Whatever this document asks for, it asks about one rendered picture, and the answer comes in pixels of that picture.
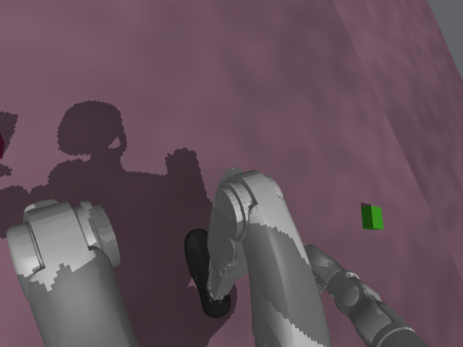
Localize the right robot hand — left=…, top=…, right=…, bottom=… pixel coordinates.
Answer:
left=303, top=243, right=346, bottom=294

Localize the right robot arm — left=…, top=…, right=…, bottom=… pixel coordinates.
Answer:
left=326, top=270, right=431, bottom=347

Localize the right robot foot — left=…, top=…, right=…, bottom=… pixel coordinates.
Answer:
left=184, top=228, right=231, bottom=318

